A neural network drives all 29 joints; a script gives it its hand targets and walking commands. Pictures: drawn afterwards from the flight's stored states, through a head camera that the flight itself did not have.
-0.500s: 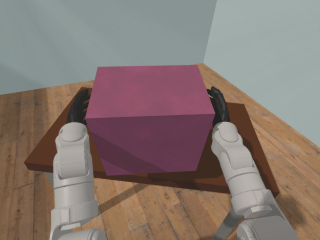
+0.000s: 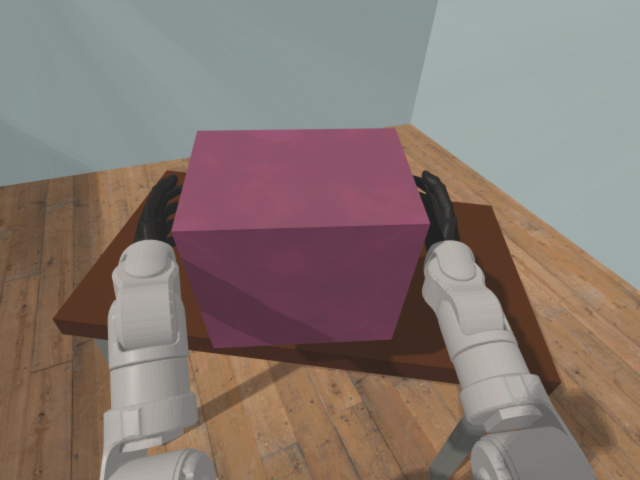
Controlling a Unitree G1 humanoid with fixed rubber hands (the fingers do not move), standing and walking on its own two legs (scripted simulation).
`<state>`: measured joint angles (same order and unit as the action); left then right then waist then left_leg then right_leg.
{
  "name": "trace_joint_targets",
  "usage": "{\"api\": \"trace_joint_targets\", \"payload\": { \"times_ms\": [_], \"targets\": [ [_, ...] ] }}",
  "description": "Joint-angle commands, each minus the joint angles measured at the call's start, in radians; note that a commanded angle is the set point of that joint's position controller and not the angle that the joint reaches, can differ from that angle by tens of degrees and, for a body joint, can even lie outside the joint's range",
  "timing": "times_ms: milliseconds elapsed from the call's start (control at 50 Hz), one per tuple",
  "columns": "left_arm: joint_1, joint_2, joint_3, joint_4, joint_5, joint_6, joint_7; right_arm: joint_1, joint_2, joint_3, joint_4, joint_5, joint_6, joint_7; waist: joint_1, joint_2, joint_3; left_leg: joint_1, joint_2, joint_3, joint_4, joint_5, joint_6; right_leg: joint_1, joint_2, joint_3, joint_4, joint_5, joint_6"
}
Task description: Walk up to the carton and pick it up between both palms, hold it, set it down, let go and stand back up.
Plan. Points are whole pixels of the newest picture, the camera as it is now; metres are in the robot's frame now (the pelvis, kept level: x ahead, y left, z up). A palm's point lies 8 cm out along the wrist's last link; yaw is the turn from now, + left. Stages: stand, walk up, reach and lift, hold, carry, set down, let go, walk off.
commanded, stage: hold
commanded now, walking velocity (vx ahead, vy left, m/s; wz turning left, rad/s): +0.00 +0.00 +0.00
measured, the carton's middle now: (301, 242) +0.40 +0.00 +0.13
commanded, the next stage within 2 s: none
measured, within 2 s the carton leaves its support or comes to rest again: neither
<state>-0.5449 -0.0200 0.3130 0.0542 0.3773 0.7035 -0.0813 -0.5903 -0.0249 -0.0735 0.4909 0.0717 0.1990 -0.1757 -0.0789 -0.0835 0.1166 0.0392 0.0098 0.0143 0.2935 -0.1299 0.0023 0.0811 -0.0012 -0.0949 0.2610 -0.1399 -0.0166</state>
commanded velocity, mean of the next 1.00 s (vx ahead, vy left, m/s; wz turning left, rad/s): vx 0.00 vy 0.00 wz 0.00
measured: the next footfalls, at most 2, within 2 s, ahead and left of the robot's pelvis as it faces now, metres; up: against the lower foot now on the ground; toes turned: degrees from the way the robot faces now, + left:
none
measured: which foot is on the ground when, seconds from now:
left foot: down 0.00-1.00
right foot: down 0.00-1.00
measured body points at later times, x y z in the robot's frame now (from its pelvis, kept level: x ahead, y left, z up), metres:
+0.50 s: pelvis +0.00 +0.00 +0.00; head -0.03 +0.03 +0.45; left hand +0.36 +0.18 +0.17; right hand +0.37 -0.16 +0.18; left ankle +0.04 +0.12 -0.75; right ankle +0.02 -0.10 -0.75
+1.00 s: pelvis +0.01 +0.00 +0.00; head -0.04 +0.03 +0.45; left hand +0.37 +0.16 +0.17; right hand +0.36 -0.17 +0.17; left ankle +0.04 +0.12 -0.75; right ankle +0.02 -0.10 -0.75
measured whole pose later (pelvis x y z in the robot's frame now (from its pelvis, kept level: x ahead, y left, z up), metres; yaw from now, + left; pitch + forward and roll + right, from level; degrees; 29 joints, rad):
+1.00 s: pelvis +0.01 +0.00 +0.00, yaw -1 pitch -13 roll -1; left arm -0.49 -0.04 0.29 -0.01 0.38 0.72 -0.08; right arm -0.53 -0.05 -0.03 0.42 0.12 0.21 -0.19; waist -0.10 -0.07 0.12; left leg 0.06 0.01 0.03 0.31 -0.15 0.00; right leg 0.11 0.00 -0.08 0.26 -0.15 -0.01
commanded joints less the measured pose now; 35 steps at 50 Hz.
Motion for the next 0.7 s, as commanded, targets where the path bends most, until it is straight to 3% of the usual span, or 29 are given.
{"api": "trace_joint_targets", "payload": {
  "times_ms": [0, 60, 180, 280, 300, 320, 340, 400, 480, 560, 600, 620, 680],
  "targets": [
    [-0.598, -0.376, -0.405, -0.129, -0.162, -0.088, -0.153, -0.635, 0.401, 0.316, -0.261, 0.052, -0.075, 0.157, -0.018, 0.088, -0.405, 0.092, -0.033, 0.046, -0.019, 0.16, -0.007, 0.044, 0.024, -0.026, -0.026, 0.108, 0.04],
    [-0.565, -0.389, -0.418, -0.132, -0.161, -0.085, -0.148, -0.612, 0.397, 0.32, -0.263, 0.059, -0.075, 0.157, -0.02, 0.104, -0.393, 0.103, -0.032, 0.044, -0.007, 0.208, -0.02, 0.048, 0.03, -0.026, -0.025, 0.133, 0.035],
    [-0.547, -0.362, -0.374, -0.1, -0.138, -0.072, -0.159, -0.596, 0.392, 0.312, -0.223, 0.059, -0.062, 0.157, -0.008, 0.079, -0.33, 0.069, -0.033, 0.052, -0.031, 0.15, -0.004, 0.054, 0.023, -0.023, -0.035, 0.101, 0.038],
    [-0.556, -0.376, -0.393, -0.124, -0.151, -0.078, -0.158, -0.617, 0.396, 0.327, -0.268, 0.066, -0.071, 0.155, -0.012, 0.085, -0.366, 0.089, -0.036, 0.048, -0.017, 0.188, -0.01, 0.066, 0.027, -0.024, -0.027, 0.136, 0.039],
    [-0.534, -0.373, -0.376, -0.174, -0.136, -0.065, -0.146, -0.674, 0.374, 0.353, -0.266, 0.108, -0.074, 0.169, 0.054, 0.141, -0.36, 0.088, -0.021, 0.055, -0.018, 0.223, -0.019, 0.025, 0.033, -0.031, -0.021, 0.083, 0.011],
    [-0.552, -0.376, -0.395, -0.188, -0.141, -0.052, -0.141, -0.666, 0.372, 0.347, -0.277, 0.104, -0.078, 0.173, 0.024, 0.119, -0.377, 0.108, -0.02, 0.059, -0.011, 0.241, -0.017, 0.018, 0.04, -0.032, -0.025, 0.068, 0.011],
    [-0.545, -0.375, -0.398, -0.194, -0.143, -0.048, -0.138, -0.67, 0.374, 0.349, -0.286, 0.105, -0.078, 0.174, 0.034, 0.127, -0.38, 0.112, -0.018, 0.058, -0.006, 0.25, -0.016, 0.016, 0.038, -0.033, -0.027, 0.068, 0.008],
    [-0.545, -0.366, -0.417, -0.2, -0.17, -0.047, -0.136, -0.675, 0.374, 0.347, -0.312, 0.104, -0.073, 0.171, 0.014, 0.099, -0.42, 0.122, -0.019, 0.057, 0.002, 0.257, -0.012, 0.02, 0.04, -0.03, -0.027, 0.088, 0.013],
    [-0.548, -0.359, -0.406, -0.178, -0.18, -0.045, -0.146, -0.629, 0.388, 0.316, -0.274, 0.08, -0.048, 0.165, -0.016, 0.068, -0.392, 0.076, -0.031, 0.066, -0.025, 0.149, -0.002, 0.036, 0.023, -0.017, -0.036, 0.099, 0.031],
    [-0.537, -0.349, -0.379, -0.15, -0.165, -0.034, -0.162, -0.592, 0.398, 0.296, -0.234, 0.068, -0.019, 0.161, -0.024, 0.072, -0.344, 0.025, -0.036, 0.064, -0.051, 0.08, -0.001, 0.065, 0.011, -0.012, -0.039, 0.102, 0.039],
    [-0.534, -0.346, -0.377, -0.156, -0.162, -0.033, -0.169, -0.591, 0.401, 0.302, -0.241, 0.073, -0.015, 0.157, -0.024, 0.082, -0.348, 0.027, -0.039, 0.061, -0.045, 0.103, -0.007, 0.085, 0.011, -0.014, -0.033, 0.134, 0.041],
    [-0.547, -0.358, -0.401, -0.162, -0.172, -0.05, -0.177, -0.557, 0.413, 0.31, -0.269, 0.061, -0.025, 0.147, -0.055, 0.05, -0.373, 0.039, -0.039, 0.049, -0.031, 0.138, 0.005, 0.114, 0.012, -0.008, -0.024, 0.189, 0.055],
    [-0.55, -0.364, -0.421, -0.185, -0.172, -0.079, -0.179, -0.558, 0.419, 0.349, -0.296, 0.071, -0.038, 0.131, -0.05, 0.081, -0.423, 0.069, -0.049, 0.043, -0.005, 0.227, -0.012, 0.15, 0.016, -0.004, -0.002, 0.295, 0.057]
  ]
}}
